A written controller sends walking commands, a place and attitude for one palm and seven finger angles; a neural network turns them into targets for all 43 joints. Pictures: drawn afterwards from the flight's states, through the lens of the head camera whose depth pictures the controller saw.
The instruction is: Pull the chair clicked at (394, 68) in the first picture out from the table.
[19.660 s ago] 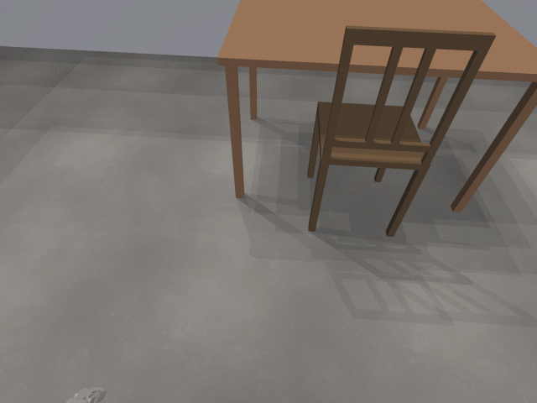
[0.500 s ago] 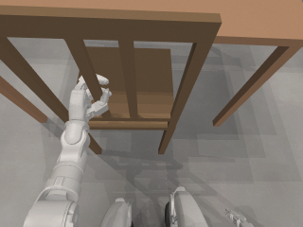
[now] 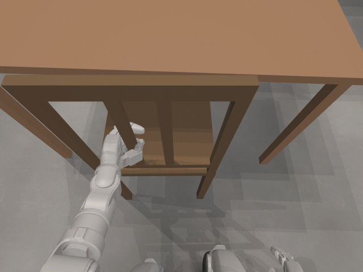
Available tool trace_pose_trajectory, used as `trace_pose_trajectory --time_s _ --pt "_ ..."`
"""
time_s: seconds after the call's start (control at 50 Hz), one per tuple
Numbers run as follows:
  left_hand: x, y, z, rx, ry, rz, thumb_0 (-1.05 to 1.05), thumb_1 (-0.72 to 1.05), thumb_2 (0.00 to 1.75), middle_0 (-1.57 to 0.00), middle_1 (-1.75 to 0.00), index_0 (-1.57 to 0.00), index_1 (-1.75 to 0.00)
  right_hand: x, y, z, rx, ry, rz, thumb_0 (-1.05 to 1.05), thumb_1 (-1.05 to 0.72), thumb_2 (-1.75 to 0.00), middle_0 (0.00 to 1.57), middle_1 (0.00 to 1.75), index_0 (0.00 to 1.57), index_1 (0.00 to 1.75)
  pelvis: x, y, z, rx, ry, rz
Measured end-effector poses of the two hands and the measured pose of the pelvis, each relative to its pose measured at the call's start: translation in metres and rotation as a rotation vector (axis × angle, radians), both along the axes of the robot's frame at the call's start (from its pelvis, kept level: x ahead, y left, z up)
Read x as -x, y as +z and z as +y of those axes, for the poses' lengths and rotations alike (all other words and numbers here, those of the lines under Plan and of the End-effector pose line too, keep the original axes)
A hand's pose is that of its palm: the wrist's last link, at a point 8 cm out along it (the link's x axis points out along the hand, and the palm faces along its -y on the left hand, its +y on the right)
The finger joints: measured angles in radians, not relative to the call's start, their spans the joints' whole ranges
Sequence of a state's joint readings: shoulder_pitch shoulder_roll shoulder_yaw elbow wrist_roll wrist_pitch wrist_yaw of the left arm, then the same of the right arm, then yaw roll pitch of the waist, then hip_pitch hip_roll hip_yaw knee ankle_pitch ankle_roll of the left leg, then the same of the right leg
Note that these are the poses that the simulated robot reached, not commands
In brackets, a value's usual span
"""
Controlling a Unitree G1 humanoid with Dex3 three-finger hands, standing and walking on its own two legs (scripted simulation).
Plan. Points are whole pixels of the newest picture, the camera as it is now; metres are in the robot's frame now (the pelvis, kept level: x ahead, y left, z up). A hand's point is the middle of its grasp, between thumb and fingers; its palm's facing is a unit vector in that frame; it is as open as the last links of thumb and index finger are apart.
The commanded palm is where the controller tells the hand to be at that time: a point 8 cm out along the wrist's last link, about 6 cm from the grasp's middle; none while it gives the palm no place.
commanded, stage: step backward, pulling the chair out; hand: left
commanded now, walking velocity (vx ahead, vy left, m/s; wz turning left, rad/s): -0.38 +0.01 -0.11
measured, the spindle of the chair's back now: (129, 138) +0.41 +0.12 -0.03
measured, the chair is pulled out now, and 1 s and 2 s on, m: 0.03 0.15 0.20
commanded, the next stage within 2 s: none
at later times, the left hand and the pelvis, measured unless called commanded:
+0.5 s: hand (139, 162) +0.35 +0.09 -0.04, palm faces -0.09 -0.99 -0.10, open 5.4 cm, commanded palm +0.34 +0.15 -0.04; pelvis -0.01 +0.01 +0.03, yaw -4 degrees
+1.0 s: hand (142, 204) +0.26 +0.08 -0.04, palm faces -0.06 -0.99 -0.12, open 5.4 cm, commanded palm +0.26 +0.13 -0.04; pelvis -0.08 +0.00 +0.02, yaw -3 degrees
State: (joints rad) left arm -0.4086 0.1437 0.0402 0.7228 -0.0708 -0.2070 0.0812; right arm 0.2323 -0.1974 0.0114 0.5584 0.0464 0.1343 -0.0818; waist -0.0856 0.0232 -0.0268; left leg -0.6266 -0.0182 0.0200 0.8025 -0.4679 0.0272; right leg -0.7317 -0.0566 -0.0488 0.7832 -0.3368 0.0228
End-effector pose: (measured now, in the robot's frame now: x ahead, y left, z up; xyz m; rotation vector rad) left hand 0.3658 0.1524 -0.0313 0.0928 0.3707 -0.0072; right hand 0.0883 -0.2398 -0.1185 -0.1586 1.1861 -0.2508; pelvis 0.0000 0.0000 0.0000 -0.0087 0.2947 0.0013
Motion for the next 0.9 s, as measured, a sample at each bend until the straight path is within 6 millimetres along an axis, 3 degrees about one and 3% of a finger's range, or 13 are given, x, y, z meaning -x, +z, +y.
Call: trace_pose_trajectory --time_s 0.1,0.22,0.4,0.56,0.76,0.9 --pt "0.000 0.005 -0.001 0.008 -0.019 0.087 0.06 0.70 0.75 -0.31 -1.19 -0.48 -1.45 0.008 0.028 -0.005 0.058 -0.016 0.028 0.00 -0.90 -0.90 0.20 0.30 0.20 0.30 -0.005 0.022 0.005 0.013 0.003 -0.053" --pt "0.002 0.007 -0.001 -0.008 -0.074 0.111 0.06 0.70 0.73 -0.31 -1.19 -0.49 -1.45 0.025 0.042 -0.016 0.115 -0.044 0.051 0.00 -0.90 -0.90 0.20 0.30 0.20 0.30 -0.003 0.029 0.014 0.030 -0.015 -0.101" --pt "0.017 0.008 -0.002 -0.014 -0.064 0.116 0.06 0.69 0.74 -0.31 -1.18 -0.49 -1.45 0.045 0.033 -0.007 0.056 -0.073 0.063 0.00 -0.90 -0.90 0.20 0.30 0.20 0.30 0.001 0.031 0.012 0.029 -0.058 -0.153" --pt "0.031 0.008 -0.006 -0.024 -0.040 0.115 0.06 0.68 0.75 -0.32 -1.16 -0.49 -1.45 0.055 0.025 -0.006 0.037 -0.082 0.039 0.00 -0.90 -0.90 0.20 0.30 0.20 0.30 0.019 0.028 0.006 0.009 -0.065 -0.155" --pt "0.069 0.009 -0.014 -0.033 -0.004 0.117 0.06 0.67 0.75 -0.33 -1.15 -0.49 -1.45 0.075 0.024 -0.029 0.052 -0.080 -0.019 0.00 -0.90 -0.90 0.20 0.30 0.20 0.30 0.049 0.025 -0.008 -0.009 -0.065 -0.185" --pt "0.101 0.010 -0.018 -0.029 -0.001 0.127 0.05 0.68 0.74 -0.31 -1.14 -0.49 -1.45 0.098 0.030 -0.045 0.104 -0.077 -0.038 0.00 -0.90 -0.90 0.20 0.30 0.20 0.30 0.073 0.025 -0.007 -0.015 -0.052 -0.206"
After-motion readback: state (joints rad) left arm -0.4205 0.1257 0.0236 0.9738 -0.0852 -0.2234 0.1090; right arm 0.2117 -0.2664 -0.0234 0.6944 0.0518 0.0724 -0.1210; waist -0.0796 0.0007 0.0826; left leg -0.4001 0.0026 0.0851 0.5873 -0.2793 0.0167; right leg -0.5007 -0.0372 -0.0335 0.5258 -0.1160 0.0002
